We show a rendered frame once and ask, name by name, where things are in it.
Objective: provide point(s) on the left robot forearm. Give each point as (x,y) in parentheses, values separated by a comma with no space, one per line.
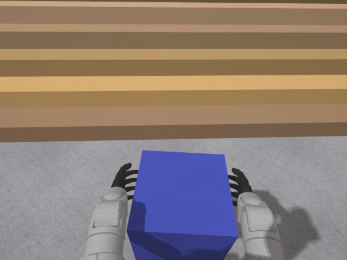
(106,234)

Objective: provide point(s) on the robot right hand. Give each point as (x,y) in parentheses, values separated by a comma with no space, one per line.
(243,184)

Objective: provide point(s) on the carton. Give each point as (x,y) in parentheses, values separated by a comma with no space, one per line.
(182,207)

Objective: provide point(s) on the robot left hand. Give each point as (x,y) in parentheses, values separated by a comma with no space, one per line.
(120,180)

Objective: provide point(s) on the right robot forearm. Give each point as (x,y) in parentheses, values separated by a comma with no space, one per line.
(260,234)

